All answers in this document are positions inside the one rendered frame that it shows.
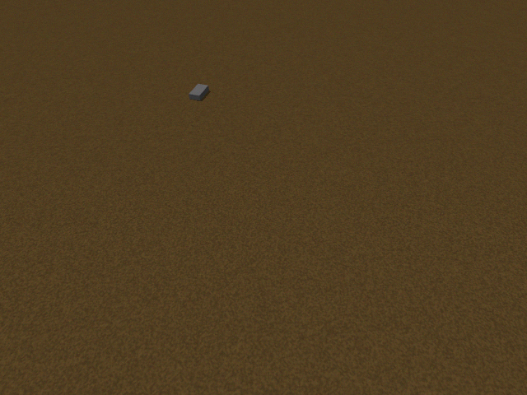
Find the small box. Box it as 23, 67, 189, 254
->
189, 84, 209, 100

